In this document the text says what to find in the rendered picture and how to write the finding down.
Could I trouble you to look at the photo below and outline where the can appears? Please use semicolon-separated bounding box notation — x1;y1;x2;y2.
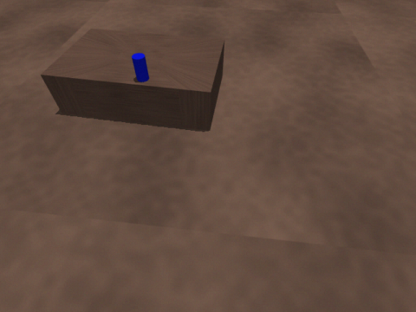
132;53;149;82

